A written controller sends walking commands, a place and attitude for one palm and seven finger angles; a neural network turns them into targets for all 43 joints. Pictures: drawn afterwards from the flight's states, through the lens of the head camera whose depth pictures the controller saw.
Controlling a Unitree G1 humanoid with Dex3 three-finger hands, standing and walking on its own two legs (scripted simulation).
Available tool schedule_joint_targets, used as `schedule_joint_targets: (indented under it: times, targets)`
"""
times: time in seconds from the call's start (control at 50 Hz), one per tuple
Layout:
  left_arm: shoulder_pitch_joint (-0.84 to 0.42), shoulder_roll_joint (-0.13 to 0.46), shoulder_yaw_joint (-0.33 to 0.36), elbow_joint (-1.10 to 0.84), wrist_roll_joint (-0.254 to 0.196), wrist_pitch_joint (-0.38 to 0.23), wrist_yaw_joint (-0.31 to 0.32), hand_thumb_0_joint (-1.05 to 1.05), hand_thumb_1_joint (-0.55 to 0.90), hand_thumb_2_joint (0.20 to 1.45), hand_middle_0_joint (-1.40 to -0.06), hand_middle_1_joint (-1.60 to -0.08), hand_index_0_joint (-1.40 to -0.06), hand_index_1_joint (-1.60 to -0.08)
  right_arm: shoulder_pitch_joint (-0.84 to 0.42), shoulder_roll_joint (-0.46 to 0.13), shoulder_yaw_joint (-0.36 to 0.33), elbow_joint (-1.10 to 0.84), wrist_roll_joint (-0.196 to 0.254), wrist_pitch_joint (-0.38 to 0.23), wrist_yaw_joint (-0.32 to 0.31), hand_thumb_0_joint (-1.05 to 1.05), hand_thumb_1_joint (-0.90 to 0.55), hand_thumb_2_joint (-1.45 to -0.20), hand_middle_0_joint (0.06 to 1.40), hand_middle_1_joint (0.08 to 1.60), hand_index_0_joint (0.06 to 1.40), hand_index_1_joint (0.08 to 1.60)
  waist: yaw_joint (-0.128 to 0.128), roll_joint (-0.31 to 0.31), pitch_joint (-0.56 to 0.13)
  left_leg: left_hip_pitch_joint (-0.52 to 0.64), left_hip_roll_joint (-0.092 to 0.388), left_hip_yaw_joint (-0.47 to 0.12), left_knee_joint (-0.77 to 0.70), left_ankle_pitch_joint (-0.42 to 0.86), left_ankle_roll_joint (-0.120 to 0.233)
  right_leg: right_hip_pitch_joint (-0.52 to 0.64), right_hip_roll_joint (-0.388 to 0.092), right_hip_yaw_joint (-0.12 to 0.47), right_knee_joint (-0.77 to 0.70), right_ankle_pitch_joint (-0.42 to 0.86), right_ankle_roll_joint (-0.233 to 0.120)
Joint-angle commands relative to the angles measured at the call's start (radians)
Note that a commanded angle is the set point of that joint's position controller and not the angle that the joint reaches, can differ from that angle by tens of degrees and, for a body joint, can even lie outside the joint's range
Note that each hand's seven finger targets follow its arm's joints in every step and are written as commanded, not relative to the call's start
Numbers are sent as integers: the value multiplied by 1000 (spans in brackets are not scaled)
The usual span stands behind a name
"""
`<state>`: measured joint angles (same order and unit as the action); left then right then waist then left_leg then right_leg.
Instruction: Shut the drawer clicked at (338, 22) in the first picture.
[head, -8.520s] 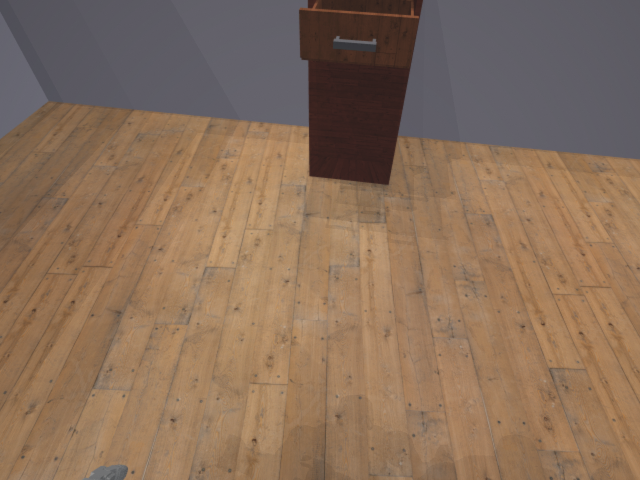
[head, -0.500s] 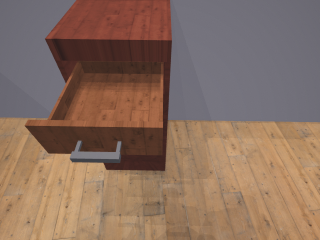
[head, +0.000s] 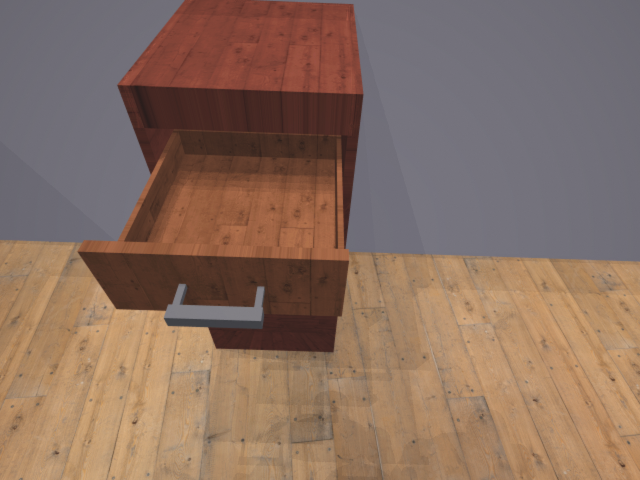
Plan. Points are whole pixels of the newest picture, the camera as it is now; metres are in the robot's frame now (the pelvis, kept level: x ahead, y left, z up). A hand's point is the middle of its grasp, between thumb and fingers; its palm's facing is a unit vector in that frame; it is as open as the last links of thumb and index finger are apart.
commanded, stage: look again from close up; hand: left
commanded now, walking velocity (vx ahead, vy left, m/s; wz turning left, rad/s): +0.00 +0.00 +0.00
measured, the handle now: (218, 304) +0.34 +0.17 +0.01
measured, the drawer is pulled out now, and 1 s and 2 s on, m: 0.29 0.29 0.29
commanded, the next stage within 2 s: raise the hand and make a fist in 0.02 s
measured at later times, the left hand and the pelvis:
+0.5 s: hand (209, 467) +0.15 +0.14 -0.03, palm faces +0.00 -1.00 +0.01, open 6.2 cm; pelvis -0.03 -0.02 -0.06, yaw +3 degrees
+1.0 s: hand (197, 439) +0.16 +0.14 +0.03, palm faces +0.09 -0.99 -0.08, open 3.7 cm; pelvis +0.00 -0.05 -0.04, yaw +4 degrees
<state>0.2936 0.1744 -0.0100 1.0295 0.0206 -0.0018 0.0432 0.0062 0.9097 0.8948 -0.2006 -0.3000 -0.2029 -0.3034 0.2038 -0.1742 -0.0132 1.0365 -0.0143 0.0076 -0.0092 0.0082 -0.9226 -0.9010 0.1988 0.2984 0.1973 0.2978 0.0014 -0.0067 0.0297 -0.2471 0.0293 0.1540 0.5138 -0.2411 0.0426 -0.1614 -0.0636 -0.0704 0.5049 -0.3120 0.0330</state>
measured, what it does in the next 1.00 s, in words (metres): stands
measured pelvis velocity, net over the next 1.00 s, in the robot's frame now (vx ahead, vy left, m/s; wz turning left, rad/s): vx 0.00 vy -0.05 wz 0.08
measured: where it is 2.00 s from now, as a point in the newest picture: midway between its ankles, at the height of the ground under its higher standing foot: outside the picture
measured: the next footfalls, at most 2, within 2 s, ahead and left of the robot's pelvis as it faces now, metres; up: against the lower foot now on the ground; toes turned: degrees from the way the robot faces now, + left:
none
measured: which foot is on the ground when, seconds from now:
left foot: down 0.00-1.00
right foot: down 0.00-1.00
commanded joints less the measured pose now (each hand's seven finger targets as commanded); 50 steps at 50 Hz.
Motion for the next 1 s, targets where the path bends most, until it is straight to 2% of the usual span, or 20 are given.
schedule_joint_targets:
  times: [0.0, 0.08, 0.1, 0.12, 0.14, 0.16, 0.18, 0.22, 0.28, 0.32, 0.36, 0.44, 0.54, 0.56, 0.62, 0.76, 0.78, 0.86, 0.9, 0.98]
  targets:
    - [70, 98, 23, -21, 0, -11, 1, 0, 900, 900, -200, -300, -200, -300, 48, -112, -18, -22, 0, -12, -4, 0, -900, -900, 200, 300, 200, 300, -5, 15, 32, 57, 95, -143, -148, 44, 2, -91, -47, 56, -106, 98, -40]
    - [78, 91, 22, -4, 0, -12, 0, 0, 900, 900, -200, -300, -200, -300, 59, -112, -17, -7, 2, -14, -4, 0, -900, -900, 200, 300, 200, 300, -6, 9, 23, 68, 98, -140, -161, 51, 3, -84, -50, 56, -110, 107, -39]
    - [93, 107, 13, 13, 11, -15, 34, 0, 900, 900, -200, -300, -200, -300, 36, -145, -14, -67, 10, -28, -6, 0, -900, -900, 200, 300, 200, 300, 1, -51, 60, -3, 129, -150, 16, 233, -19, -101, -75, 104, -125, 249, -45]
    - [-624, 311, 159, -1534, -179, -225, 38, 0, 900, 900, -220, -322, -220, -322, 66, -263, -35, -408, 64, -167, -43, 0, -900, -900, 200, 300, 200, 300, -114, 108, -466, 303, 18, -189, -67, 268, -33, -74, 36, -27, 0, 292, -58]
    - [-139, 243, 119, -1324, -113, -189, 76, 0, 900, 900, -240, -343, -240, -343, 1, -193, -4, -347, 57, -268, -76, 0, -900, -900, 200, 300, 200, 300, 8, 244, -482, 375, 77, -226, -102, 318, -45, -136, 45, -19, 99, 105, -63]
    - [160, 33, 1, -1141, -135, -58, 112, 0, 900, 900, -260, -365, -260, -365, -8, -154, -20, -327, 69, -307, -65, 0, -900, -900, 200, 300, 200, 300, -24, 238, -289, 210, 71, -246, -164, 194, -86, -235, 51, -34, 145, -52, -49]
    - [148, -86, -88, -1155, -158, -46, 92, 0, 900, 900, -280, -387, -280, -387, 32, -157, -14, -315, 75, -322, -57, 0, -900, -900, 200, 300, 200, 300, -43, 150, -131, 111, 56, -234, -160, 52, -64, -270, 51, -30, 132, -42, -47]
    - [102, 23, 11, -1174, -160, -137, 72, 0, 900, 900, -320, -430, -320, -430, 3, -201, -35, -383, 48, -347, -52, 0, -900, -900, 200, 300, 200, 300, -68, 54, -36, -57, 14, -235, -59, -130, -40, -317, 56, -42, 40, -33, -49]
    - [302, -25, 65, -937, -176, -335, -54, 0, 900, 900, -380, -495, -380, -495, -33, -193, -57, -450, 24, -325, -19, 0, -900, -900, 200, 300, 200, 300, -4, -207, -22, -245, 0, -191, 88, -105, -55, -428, 81, -78, 140, -118, -57]
    - [371, -39, 73, -919, -199, -496, -189, 0, 900, 900, -420, -538, -420, -538, -71, -189, -76, -501, 17, -309, 16, 0, -900, -900, 200, 300, 200, 300, 32, -173, -85, -339, -4, -160, 213, -81, -63, -508, 77, -63, 259, -134, -65]
    - [435, 62, 176, -907, -193, -586, -283, 0, 900, 900, -460, -582, -460, -582, -92, -190, -96, -562, 28, -290, 45, 0, -900, -900, 200, 300, 200, 300, 68, -38, -145, -372, -8, -145, 281, -68, -60, -513, 63, -32, 323, -109, -78]
    - [331, 104, 203, -1213, -270, -495, -300, 0, 900, 900, -540, -668, -540, -668, -136, -176, -78, -709, 58, -248, 17, 0, -900, -900, 200, 300, 200, 300, 69, 58, -264, -377, -18, -135, 296, -164, -34, -492, 66, 1, 339, -153, -66]
    - [109, 119, 152, -1523, -267, -558, -215, 0, 900, 900, -640, -777, -640, -777, -41, -152, -58, -698, 44, -255, -32, 0, -900, -900, 200, 300, 200, 300, -31, 109, -273, -370, -8, -162, 398, -158, -10, -577, 72, 63, 306, -212, -59]
    - [63, 121, 124, -1532, -256, -575, -219, 0, 900, 900, -660, -798, -660, -798, -21, -159, -53, -681, 40, -261, -37, 0, -900, -900, 200, 300, 200, 300, -67, 56, -258, -378, -2, -170, 426, -163, -5, -605, 76, 73, 300, -222, -52]
    - [62, 107, 68, -1446, -261, -571, -287, 0, 900, 900, -720, -863, -720, -863, -21, -171, -42, -656, 48, -293, -44, 0, -900, -900, 200, 300, 200, 300, -86, 69, -206, -413, -2, -178, 454, -176, -5, -623, 68, 106, 267, -256, -50]
    - [247, 217, 280, -1322, -307, -314, -314, 0, 900, 900, -860, -1015, -860, -1015, -83, -151, -39, -660, 69, -265, -66, 0, -900, -900, 200, 300, 200, 300, 20, -8, -273, -379, -15, -162, 390, -73, -8, -391, 23, 158, 173, -151, -15]
    - [255, 170, 250, -1365, -319, -306, -304, 0, 900, 900, -880, -1037, -880, -1037, -77, -141, -32, -667, 67, -261, -66, 0, -900, -900, 200, 300, 200, 300, 20, -15, -271, -365, -17, -165, 369, -45, -9, -369, 17, 144, 178, -77, -10]
    - [319, 188, 297, -1390, -316, -329, -267, 0, 900, 900, -960, -1123, -960, -1123, -84, -131, -41, -650, 62, -262, -62, 0, -900, -900, 200, 300, 200, 300, 32, -76, -259, -329, -13, -167, 334, 40, -12, -313, 16, 110, 203, 160, 11]
    - [346, 151, 250, -1430, -313, -364, -282, 0, 900, 900, -1000, -1167, -1000, -1167, -66, -134, -46, -649, 64, -278, -54, 0, -900, -900, 200, 300, 200, 300, 20, -39, -260, -291, -16, -162, 319, 73, -12, -314, 18, 92, 213, 241, 11]
    - [352, 126, 200, -1441, -313, -396, -310, 0, 900, 900, -1080, -1253, -1080, -1253, -47, -151, -48, -640, 68, -299, -47, 0, -900, -900, 200, 300, 200, 300, -3, -50, -219, -276, -22, -161, 310, 52, -10, -336, 19, 99, 183, 203, 15]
